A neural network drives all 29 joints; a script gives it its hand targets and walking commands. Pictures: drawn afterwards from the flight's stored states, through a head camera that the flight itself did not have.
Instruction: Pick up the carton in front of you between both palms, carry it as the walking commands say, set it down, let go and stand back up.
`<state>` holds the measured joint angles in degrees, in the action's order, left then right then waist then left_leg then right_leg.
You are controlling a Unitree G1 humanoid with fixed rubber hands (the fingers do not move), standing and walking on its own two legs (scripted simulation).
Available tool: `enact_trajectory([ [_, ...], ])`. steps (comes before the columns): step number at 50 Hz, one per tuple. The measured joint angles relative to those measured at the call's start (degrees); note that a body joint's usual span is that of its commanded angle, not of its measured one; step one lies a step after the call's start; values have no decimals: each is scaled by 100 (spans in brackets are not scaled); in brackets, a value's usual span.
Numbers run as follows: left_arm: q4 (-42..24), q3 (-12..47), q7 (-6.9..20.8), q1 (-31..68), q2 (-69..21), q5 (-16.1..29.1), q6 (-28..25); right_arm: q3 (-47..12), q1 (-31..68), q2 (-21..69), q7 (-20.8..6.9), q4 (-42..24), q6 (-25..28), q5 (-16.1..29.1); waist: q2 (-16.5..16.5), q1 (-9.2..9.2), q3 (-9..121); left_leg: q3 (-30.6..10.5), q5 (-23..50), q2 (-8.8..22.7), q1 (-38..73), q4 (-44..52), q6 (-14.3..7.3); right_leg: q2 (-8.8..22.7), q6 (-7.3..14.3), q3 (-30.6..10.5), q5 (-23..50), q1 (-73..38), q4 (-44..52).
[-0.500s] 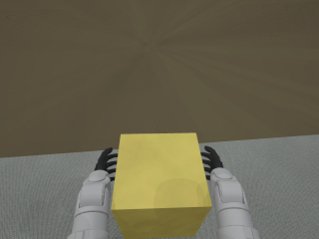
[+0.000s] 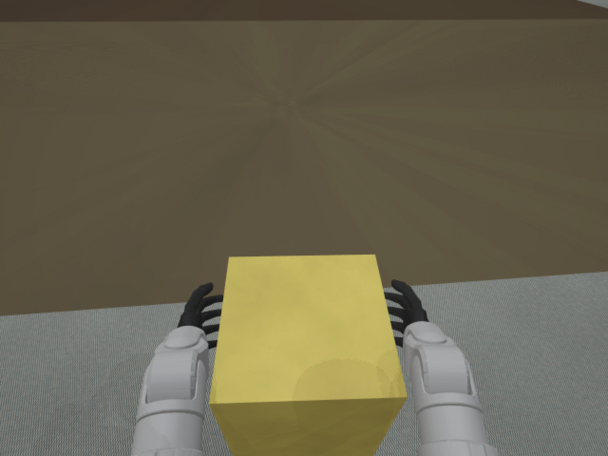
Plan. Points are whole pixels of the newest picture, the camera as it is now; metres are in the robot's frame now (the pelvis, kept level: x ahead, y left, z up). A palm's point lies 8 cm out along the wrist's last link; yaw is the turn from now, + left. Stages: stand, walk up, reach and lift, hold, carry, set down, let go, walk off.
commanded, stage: hold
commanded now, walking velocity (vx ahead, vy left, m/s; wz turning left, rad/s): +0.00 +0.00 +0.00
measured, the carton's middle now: (303, 361) +0.29 +0.00 -0.03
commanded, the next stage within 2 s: carry in 0.68 s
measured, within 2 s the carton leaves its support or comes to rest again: neither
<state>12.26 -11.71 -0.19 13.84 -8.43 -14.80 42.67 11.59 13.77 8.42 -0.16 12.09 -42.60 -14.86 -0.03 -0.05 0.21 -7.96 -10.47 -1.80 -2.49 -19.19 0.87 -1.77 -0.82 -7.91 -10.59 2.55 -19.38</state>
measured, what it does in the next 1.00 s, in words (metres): shifts its weight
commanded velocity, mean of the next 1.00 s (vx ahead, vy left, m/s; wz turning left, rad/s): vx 0.18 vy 0.00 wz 0.00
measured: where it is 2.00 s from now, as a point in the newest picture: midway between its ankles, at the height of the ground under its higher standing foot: (299, 382)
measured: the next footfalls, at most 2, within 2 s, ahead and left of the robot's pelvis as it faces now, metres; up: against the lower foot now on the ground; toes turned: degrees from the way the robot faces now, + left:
right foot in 1.24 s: +0.24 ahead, -0.09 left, +0.00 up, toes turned -9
left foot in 1.62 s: +0.58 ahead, +0.10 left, +0.00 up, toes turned +11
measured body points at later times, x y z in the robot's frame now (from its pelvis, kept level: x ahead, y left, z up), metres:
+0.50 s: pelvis -0.01 +0.00 +0.00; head -0.05 +0.00 +0.45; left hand +0.30 +0.15 +0.04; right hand +0.29 -0.15 +0.04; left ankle +0.01 +0.13 -0.75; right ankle +0.01 -0.13 -0.75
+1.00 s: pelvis +0.07 +0.00 -0.02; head +0.02 +0.00 +0.42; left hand +0.36 +0.15 +0.06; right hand +0.36 -0.16 +0.06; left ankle +0.01 +0.14 -0.75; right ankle +0.01 -0.14 -0.75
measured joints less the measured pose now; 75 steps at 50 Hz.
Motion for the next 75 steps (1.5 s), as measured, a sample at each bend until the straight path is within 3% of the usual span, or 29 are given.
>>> enact_trajectory([
  [18,267,-305,73,371,-90,-177,42,318,354,85,-84,257,-36,-171,4,2,-155,32,-21,-10,-94,-209,2,-9,-12,14,-14,92,-200],
  [33,143,-170,49,223,-52,-135,75,178,227,52,-72,148,-73,-144,2,2,-132,47,-27,3,-6,-108,-2,-4,-1,23,-21,8,-104],
  [36,44,-106,17,160,-35,-63,127,116,164,36,-44,45,-126,-92,3,12,145,133,-252,21,-432,-468,-5,10,-2,91,-234,434,-462],
  [39,-206,30,-41,9,-1,62,237,-19,15,2,18,-203,-239,52,12,16,447,349,-821,129,-811,-825,-25,111,18,303,-774,809,-800],
  [43,-810,181,-149,-123,33,299,542,-187,-113,-26,134,-800,-543,287,13,22,710,560,-783,240,-1144,-1110,-3,238,-4,524,-794,1167,-1127],
  [50,-1665,466,-388,-183,162,699,1527,-455,-249,-198,395,-1758,-1560,676,73,1,1094,660,-1384,371,-1422,-1799,55,279,-42,731,-1340,1357,-1665],
  [52,-1893,532,-467,-191,97,725,1808,-438,-326,-273,423,-2027,-1824,814,19,-29,1129,906,-1546,415,-1475,-1972,37,331,-42,797,-1547,1329,-1772],
  [54,-2195,525,-520,-308,57,715,2056,-429,-359,-222,458,-2192,-2023,906,-180,-22,1103,1159,-1630,318,-1261,-1728,-5,492,-50,755,-1719,1375,-2028],
  [55,-2382,486,-522,-414,79,739,2158,-447,-336,-142,475,-2229,-2098,906,-231,-18,1061,1268,-1638,277,-1120,-1587,-8,582,-42,803,-1344,1555,-2432],
  [56,-2566,443,-521,-540,104,786,2236,-468,-342,-42,492,-2290,-2166,877,-183,-33,1027,1338,-1642,292,-986,-1451,-9,598,-55,906,-1295,1783,-2908],
  [58,-2859,394,-520,-699,99,877,2366,-650,-463,-50,534,-2539,-2313,873,24,-69,919,1359,-1628,402,-690,-1111,-7,484,-49,1205,-1920,2159,-3365],
  [60,-3070,431,-521,-710,105,948,2464,-734,-582,-82,584,-2891,-2446,900,187,-120,771,1293,-1583,527,-402,-765,43,331,24,1510,-1931,2344,-2771],
  [62,-3210,498,-521,-582,93,984,2514,-677,-614,-91,614,-3256,-2548,922,252,-156,578,1260,-1646,646,-251,-845,79,170,134,1781,-1052,2219,-1554],
  [63,-3217,565,-521,-496,78,979,2513,-597,-633,-98,616,-3413,-2576,938,267,-190,505,1271,-1729,725,-333,-1263,77,137,264,1880,-517,2061,-1321],
  [65,-3154,696,-523,-420,68,927,2506,-450,-660,-102,612,-3528,-2622,992,201,-135,501,1180,-1615,699,-889,-2721,42,172,468,2000,-551,1871,-1382],
  [68,-3219,694,-542,-469,74,865,2635,-434,-554,-92,599,-3409,-2724,1010,-12,-17,560,1204,-1495,483,-1852,-4267,-138,229,477,1951,-744,1370,-889],
  [71,-3320,605,-550,-518,80,853,2715,-499,-444,-78,550,-3278,-2746,961,-125,129,619,1392,-1027,464,-2506,-3941,-166,271,369,1852,-635,782,-176],
  [75,-3343,524,-542,-511,80,891,2689,-584,-439,-73,495,-3255,-2683,861,-139,250,648,1578,-493,479,-3008,-2577,-125,338,262,1765,-762,80,352],
])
